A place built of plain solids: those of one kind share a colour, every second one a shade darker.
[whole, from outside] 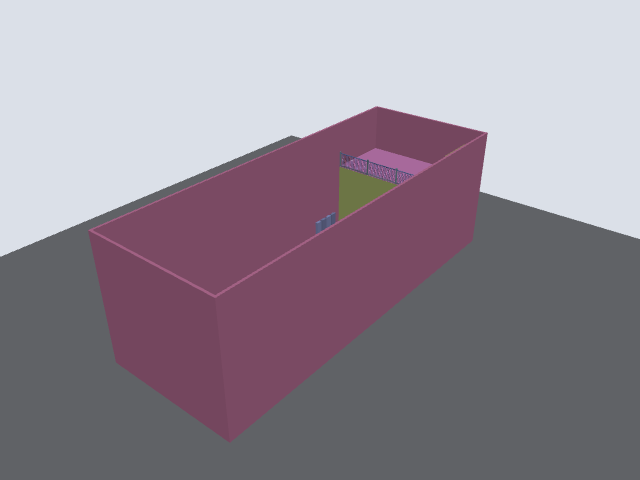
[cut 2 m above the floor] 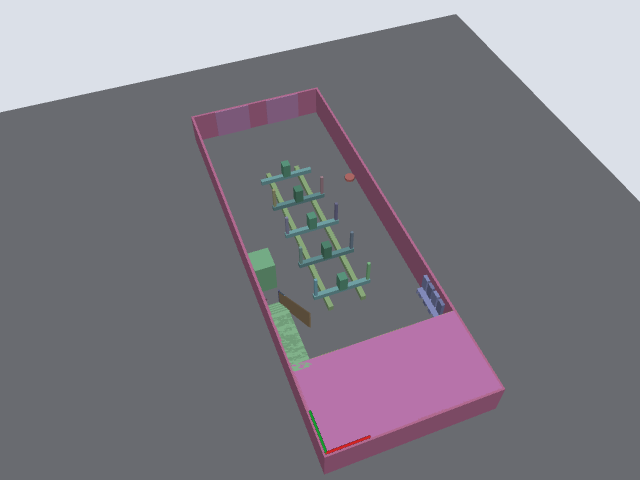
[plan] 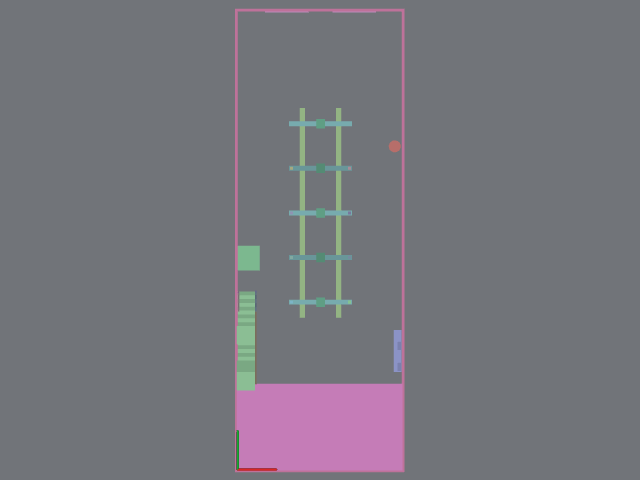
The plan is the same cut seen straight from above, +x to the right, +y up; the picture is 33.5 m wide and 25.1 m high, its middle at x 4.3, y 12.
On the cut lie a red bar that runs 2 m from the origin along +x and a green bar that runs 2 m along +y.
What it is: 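A boat hall 8.6 x 23.9 m, 8.2 m high; a lifeboat 13.7 m long and 4.5 m in beam on its cradle down the middle, its keel 1.58 m over the floor; a walk along either side; at the rear a crew gallery 4.5 m deep at 5.03 m over closed stores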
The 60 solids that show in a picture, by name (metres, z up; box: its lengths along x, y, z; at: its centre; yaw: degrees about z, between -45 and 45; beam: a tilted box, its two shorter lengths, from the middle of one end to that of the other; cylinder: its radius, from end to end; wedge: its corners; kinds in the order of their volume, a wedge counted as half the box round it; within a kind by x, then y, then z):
{
 "gal_1": {"box": [8.67, 4.54, 5.08], "at": [4.29, 2.22, 2.49]},
 "wall_1": {"box": [0.15, 24.25, 8.28], "at": [-0.07, 11.97, 4.09]},
 "wall_2": {"box": [8.87, 0.15, 8.28], "at": [4.29, -0.07, 4.09]},
 "wall_3": {"box": [8.87, 0.15, 8.28], "at": [4.29, 24.02, 4.09]},
 "wall_4": {"box": [0.15, 24.25, 8.28], "at": [8.64, 11.97, 4.09]},
 "stair_1": {"box": [0.95, 0.56, 4.87], "at": [0.42, 4.41, 2.39]},
 "stair_2": {"box": [0.95, 0.56, 4.67], "at": [0.42, 4.61, 2.29]},
 "stair_3": {"box": [0.95, 0.56, 4.47], "at": [0.42, 4.81, 2.19]},
 "stair_4": {"box": [0.95, 0.56, 4.27], "at": [0.42, 5.01, 2.09]},
 "stair_5": {"box": [0.95, 0.56, 4.07], "at": [0.42, 5.21, 1.99]},
 "stair_6": {"box": [0.95, 0.56, 3.87], "at": [0.42, 5.42, 1.88]},
 "stair_7": {"box": [0.95, 0.56, 3.67], "at": [0.42, 5.62, 1.78]},
 "stair_8": {"box": [0.95, 0.56, 3.47], "at": [0.42, 5.82, 1.68]},
 "stair_9": {"box": [0.95, 0.56, 3.27], "at": [0.42, 6.02, 1.58]},
 "stair_10": {"box": [0.95, 0.56, 3.06], "at": [0.42, 6.22, 1.48]},
 "stair_11": {"box": [0.95, 0.56, 2.86], "at": [0.42, 6.42, 1.38]},
 "stair_12": {"box": [0.95, 0.56, 2.46], "at": [0.42, 6.82, 1.18]},
 "stair_13": {"box": [0.95, 0.56, 2.26], "at": [0.42, 7.02, 1.08]},
 "stair_14": {"box": [0.95, 0.56, 2.06], "at": [0.42, 7.22, 0.98]},
 "stair_15": {"box": [0.95, 0.56, 1.86], "at": [0.42, 7.43, 0.88]},
 "stair_16": {"box": [0.95, 0.56, 1.66], "at": [0.42, 7.63, 0.78]},
 "stair_17": {"box": [0.95, 0.56, 1.46], "at": [0.42, 7.83, 0.68]},
 "stair_18": {"box": [0.95, 0.56, 1.26], "at": [0.42, 8.03, 0.58]},
 "stair_19": {"box": [0.95, 0.56, 1.05], "at": [0.42, 8.23, 0.48]},
 "stair_20": {"box": [0.95, 0.56, 0.85], "at": [0.42, 8.43, 0.38]},
 "stair_21": {"box": [0.95, 0.56, 0.65], "at": [0.42, 8.63, 0.28]},
 "stair_22": {"box": [0.95, 0.56, 0.45], "at": [0.42, 8.83, 0.18]},
 "stair_23": {"box": [0.95, 0.56, 0.25], "at": [0.42, 9.03, 0.08]},
 "winch_1": {"box": [1.15, 1.3, 2.35], "at": [0.57, 11.05, 1.12]},
 "beam_1": {"box": [0.28, 10.98, 0.39], "at": [3.38, 13.42, 0.14]},
 "beam_2": {"box": [0.28, 10.98, 0.39], "at": [5.28, 13.42, 0.14]},
 "cross_1": {"box": [3.3, 0.26, 0.3], "at": [4.33, 8.75, 0.49]},
 "cross_2": {"box": [3.3, 0.26, 0.3], "at": [4.33, 11.08, 0.49]},
 "cross_3": {"box": [3.3, 0.26, 0.3], "at": [4.33, 13.42, 0.49]},
 "cross_4": {"box": [3.3, 0.26, 0.3], "at": [4.33, 15.75, 0.49]},
 "cross_5": {"box": [3.3, 0.26, 0.3], "at": [4.33, 18.08, 0.49]},
 "sdoor_1": {"box": [2.28, 0.05, 5.25], "at": [2.57, 23.93, 2.58]},
 "sdoor_2": {"box": [2.28, 0.05, 5.25], "at": [6.09, 23.93, 2.58]},
 "keelblock_1": {"box": [0.46, 0.5, 0.94], "at": [4.33, 8.75, 1.11]},
 "keelblock_2": {"box": [0.46, 0.5, 0.94], "at": [4.33, 11.08, 1.11]},
 "keelblock_3": {"box": [0.46, 0.5, 0.94], "at": [4.33, 13.42, 1.11]},
 "keelblock_4": {"box": [0.46, 0.5, 0.94], "at": [4.33, 15.75, 1.11]},
 "keelblock_5": {"box": [0.46, 0.5, 0.94], "at": [4.33, 18.08, 1.11]},
 "stair_guard_panel_1": {"wedge": [[0.92, 4.44, 4.85], [0.92, 4.44, 5.97], [0.92, 9.32, -0.02], [0.92, 9.32, 1.09], [0.97, 4.44, 4.85], [0.97, 4.44, 5.97], [0.97, 9.32, -0.02], [0.97, 9.32, 1.09]]},
 "face_1": {"box": [7.67, 0.012, 5.04], "at": [4.74, 4.5, 2.47]},
 "kit_1": {"box": [0.42, 2.2, 0.04], "at": [8.36, 6.19, 0.43]},
 "kit_2": {"box": [0.19, 0.43, 0.9], "at": [8.45, 5.37, 1.17]},
 "kit_3": {"box": [0.19, 0.43, 0.9], "at": [8.45, 5.92, 1.17]},
 "kit_4": {"box": [0.19, 0.43, 0.9], "at": [8.45, 6.46, 1.17]},
 "kit_5": {"box": [0.19, 0.43, 0.9], "at": [8.45, 7.01, 1.17]},
 "coils_1": {"cylinder": 0.31, "from": [8.21, 16.9, 0.0], "to": [8.21, 16.9, 0.18]},
 "shore3e_1": {"box": [0.16, 0.16, 1.71], "at": [5.85, 15.75, 1.49]},
 "shore3w_1": {"box": [0.16, 0.16, 1.71], "at": [2.81, 15.75, 1.49]},
 "shore0e_1": {"box": [0.16, 0.16, 1.5], "at": [5.85, 8.75, 1.39]},
 "shore0w_1": {"box": [0.16, 0.16, 1.5], "at": [2.81, 8.75, 1.39]},
 "shore2e_1": {"box": [0.16, 0.16, 1.5], "at": [5.85, 13.42, 1.39]},
 "shore2w_1": {"box": [0.16, 0.16, 1.5], "at": [2.81, 13.42, 1.39]},
 "shore1e_1": {"box": [0.16, 0.16, 1.49], "at": [5.85, 11.08, 1.38]},
 "shore1w_1": {"box": [0.16, 0.16, 1.49], "at": [2.81, 11.08, 1.38]},
 "guard_board_1": {"box": [2.34, 0.04, 0.15], "at": [5.02, 4.44, 5.05]}
}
